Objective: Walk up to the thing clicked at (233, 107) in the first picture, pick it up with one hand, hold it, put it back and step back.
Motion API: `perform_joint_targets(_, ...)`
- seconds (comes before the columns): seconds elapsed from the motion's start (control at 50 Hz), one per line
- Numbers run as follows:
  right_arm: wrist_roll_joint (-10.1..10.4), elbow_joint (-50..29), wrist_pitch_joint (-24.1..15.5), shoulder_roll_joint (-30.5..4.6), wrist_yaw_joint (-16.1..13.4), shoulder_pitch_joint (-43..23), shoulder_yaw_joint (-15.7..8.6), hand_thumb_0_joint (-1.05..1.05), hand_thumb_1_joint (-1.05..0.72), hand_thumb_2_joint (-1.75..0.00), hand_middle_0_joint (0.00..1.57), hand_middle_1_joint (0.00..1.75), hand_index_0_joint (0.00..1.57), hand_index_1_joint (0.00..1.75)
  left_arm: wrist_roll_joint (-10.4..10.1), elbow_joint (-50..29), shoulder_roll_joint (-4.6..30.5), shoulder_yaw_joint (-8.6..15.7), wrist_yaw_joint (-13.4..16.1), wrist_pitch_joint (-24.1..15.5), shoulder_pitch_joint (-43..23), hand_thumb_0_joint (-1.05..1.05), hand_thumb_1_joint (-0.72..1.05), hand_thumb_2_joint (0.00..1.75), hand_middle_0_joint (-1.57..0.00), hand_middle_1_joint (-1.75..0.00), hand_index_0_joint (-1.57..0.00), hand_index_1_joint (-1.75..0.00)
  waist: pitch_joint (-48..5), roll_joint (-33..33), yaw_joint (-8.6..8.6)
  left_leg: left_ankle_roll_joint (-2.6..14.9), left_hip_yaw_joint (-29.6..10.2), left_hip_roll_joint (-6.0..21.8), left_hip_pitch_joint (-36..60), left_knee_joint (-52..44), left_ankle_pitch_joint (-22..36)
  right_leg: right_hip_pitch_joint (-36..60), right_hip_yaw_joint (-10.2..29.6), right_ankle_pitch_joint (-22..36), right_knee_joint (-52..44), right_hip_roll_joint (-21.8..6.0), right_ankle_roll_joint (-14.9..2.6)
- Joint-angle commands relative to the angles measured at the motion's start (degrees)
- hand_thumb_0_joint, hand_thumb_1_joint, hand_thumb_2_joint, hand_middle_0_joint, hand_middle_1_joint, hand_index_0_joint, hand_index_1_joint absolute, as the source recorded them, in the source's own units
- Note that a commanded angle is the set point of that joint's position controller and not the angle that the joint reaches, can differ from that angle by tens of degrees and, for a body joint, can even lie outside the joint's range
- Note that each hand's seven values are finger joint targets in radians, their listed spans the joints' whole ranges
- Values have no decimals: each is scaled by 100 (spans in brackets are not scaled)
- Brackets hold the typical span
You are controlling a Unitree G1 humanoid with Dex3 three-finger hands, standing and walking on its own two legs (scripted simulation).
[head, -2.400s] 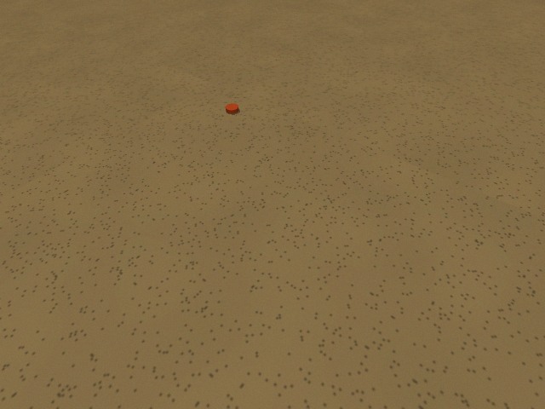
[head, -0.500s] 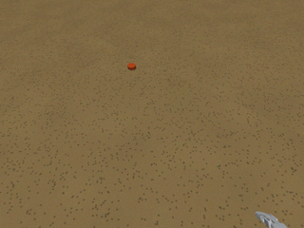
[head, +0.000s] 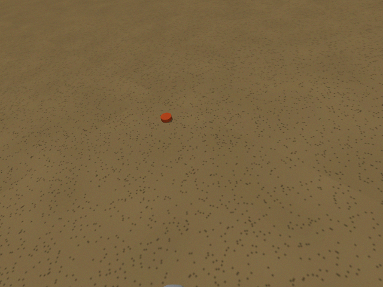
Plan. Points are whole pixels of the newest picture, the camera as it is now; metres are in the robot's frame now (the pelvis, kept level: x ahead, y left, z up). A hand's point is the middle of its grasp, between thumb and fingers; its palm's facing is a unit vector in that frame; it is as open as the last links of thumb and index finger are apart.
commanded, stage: walk up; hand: left
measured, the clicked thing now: (166, 117) +1.52 +0.42 -0.76
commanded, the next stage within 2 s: none
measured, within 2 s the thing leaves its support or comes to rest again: neither
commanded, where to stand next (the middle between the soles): +1.12 +0.20 m, yaw -3 degrees
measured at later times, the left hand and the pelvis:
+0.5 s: hand (102, 219) +0.34 +0.33 -0.15, palm faces -0.02 -0.94 -0.35, open 7.4 cm; pelvis +0.28 +0.06 +0.00, yaw +1 degrees
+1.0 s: hand (124, 156) +0.56 +0.31 -0.11, palm faces +0.00 -0.90 -0.43, open 7.4 cm; pelvis +0.50 +0.04 +0.00, yaw -1 degrees
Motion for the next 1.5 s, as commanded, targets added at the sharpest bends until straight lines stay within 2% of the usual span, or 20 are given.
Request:
perform_joint_targets(0.0,-71,-471,-9,-947,39,-75,-356,0,-90,-90,20,30,20,30,-49,-520,1684,439,124,-250,-148,0,90,90,-20,-30,-20,-30,91,-908,-188,-230,-221,284,-604,-939,566,117,1055,555,-1721,-1276,-862)
perform_joint_targets(0.18,-133,-787,-113,-766,216,-1185,-360,0,-90,-90,20,30,20,30,29,-438,1863,496,146,-110,285,0,90,90,-20,-30,-20,-30,-7,-935,85,12,524,273,309,-3054,909,625,559,1163,-1131,-1296,-755)
perform_joint_targets(0.24,-232,-403,-142,-1076,127,120,-518,0,-90,-90,20,30,20,30,1,-552,1789,418,215,-37,142,0,90,90,-20,-30,-20,-30,-671,-225,-616,357,615,-37,1959,-3474,416,370,157,2296,930,-964,-569)
perform_joint_targets(0.26,-357,-206,-171,-1522,49,1014,-695,0,-90,-90,20,30,20,30,-44,-627,1385,265,225,-14,424,0,90,90,-20,-30,-20,-30,-1323,738,-950,748,-364,566,3388,-3653,-233,-704,-18,1622,2653,-576,-296)
perform_joint_targets(0.28,-321,-378,-205,-1931,-49,1132,-829,0,-90,-90,20,30,20,30,-126,-690,910,151,202,-11,798,0,90,90,-20,-30,-20,-30,-1646,1945,-858,1150,-2993,1999,4639,-4007,-575,-2546,235,-1807,3940,471,19)
perform_joint_targets(0.3,-66,-415,-196,-1954,-88,1003,-822,0,-90,-90,20,30,20,30,-118,-572,1585,273,305,36,632,0,90,90,-20,-30,-20,-30,-1763,1177,-905,1572,-3653,2198,4748,-4391,-498,-2839,800,-1844,4305,289,-201)
perform_joint_targets(0.36,37,-609,-211,-1295,-208,265,-538,0,-90,-90,20,30,20,30,-148,-455,1496,190,216,-18,203,0,90,90,-20,-30,-20,-30,-695,131,-560,725,-1256,1512,3024,-4377,2235,-2323,1440,-677,4065,-98,-156)
perform_joint_targets(0.4,72,-604,-284,-1117,-216,124,-458,0,-90,-90,20,30,20,30,-199,-395,1368,205,159,59,374,0,90,90,-20,-30,-20,-30,-353,131,-337,750,-559,1299,2255,-4528,2764,-1904,1256,-412,3786,-180,-64)
perform_joint_targets(0.62,-57,-928,-303,-1204,-148,66,-464,0,-90,-90,20,30,20,30,-12,-681,1105,310,-50,139,-594,0,90,90,-20,-30,-20,-30,138,326,-372,704,324,970,1385,-4568,1752,-726,231,1069,846,-155,19)
perform_joint_targets(0.7,-32,-1066,-252,-986,-186,142,-391,0,-90,-90,20,30,20,30,34,-358,1451,501,62,47,449,0,90,90,-20,-30,-20,-30,-705,-710,253,516,560,607,1121,-2374,1917,1205,341,550,256,-16,-259)
perform_joint_targets(0.74,-43,-1060,-204,-585,-164,939,-199,0,-90,-90,20,30,20,30,62,-462,2190,683,189,-37,1020,0,90,90,-20,-30,-20,-30,-1280,-2180,265,134,462,-448,-554,67,-1572,2496,3853,-414,-772,-2190,-832)
perform_joint_targets(0.76,-51,-899,-114,-1191,-230,807,-339,0,-90,-90,20,30,20,30,-31,-447,2248,671,216,2,752,0,90,90,-20,-30,-20,-30,-1131,-1652,274,106,23,-239,-813,600,-1600,2175,4635,-947,-1056,-2448,-1264)
perform_joint_targets(0.88,4,-510,30,-944,-130,817,-312,0,-90,-90,20,30,20,30,-66,-650,1538,428,234,-107,-188,0,90,90,-20,-30,-20,-30,-5,-1177,-276,-21,-319,55,-96,-86,-62,13,1517,799,-1382,-1118,-506)
perform_joint_targets(1.04,-145,-754,85,-901,86,-87,-385,0,-90,-90,20,30,20,30,76,-751,1747,541,201,-148,-39,0,90,90,-20,-30,-20,-30,290,-1160,-106,-329,-71,450,-513,-1744,550,-108,1121,-980,-1802,-1249,-883)
perform_joint_targets(1.14,-189,-820,-13,-878,164,-559,-399,0,-90,-90,20,30,20,30,53,-667,1847,535,187,-127,185,0,90,90,-20,-30,-20,-30,236,-1152,26,-142,236,514,91,-2747,505,-14,985,-512,-1336,-1332,-894)
perform_joint_targets(1.22,-217,-374,-135,-1222,35,833,-557,0,-90,-90,20,30,20,30,64,-723,1646,418,208,-47,21,0,90,90,-20,-30,-20,-30,-609,-161,-760,134,382,159,2364,-3310,60,-602,682,818,953,-1040,-590)
perform_joint_targets(1.26,-227,-480,-207,-1963,-115,1134,-740,0,-90,-90,20,30,20,30,-56,-744,836,161,175,17,685,0,90,90,-20,-30,-20,-30,-744,2024,-683,724,-3016,1863,3503,-4685,-1700,-2821,388,-1676,3786,483,-37)
perform_joint_targets(1.28,-41,-566,-182,-1983,-117,927,-728,0,-90,-90,20,30,20,30,-25,-600,1483,292,277,67,567,0,90,90,-20,-30,-20,-30,-615,1185,-700,1135,-3475,2230,3000,-5003,-1969,-2767,759,-1778,4144,239,-170)
perform_joint_targets(1.36,16,-724,-224,-1209,-202,224,-447,0,-90,-90,20,30,20,30,-109,-328,1474,284,157,129,610,0,90,90,-20,-30,-20,-30,171,360,-249,324,-842,1145,1571,-4921,-2,-2071,1288,-379,3510,-256,-120)
perform_joint_targets(1.48,-27,-839,-329,-1170,-233,464,-473,0,-90,-90,20,30,20,30,-34,-382,1278,292,92,258,350,0,90,90,-20,-30,-20,-30,199,358,-316,580,-329,1108,1823,-5181,478,-2174,1052,157,2736,-221,178)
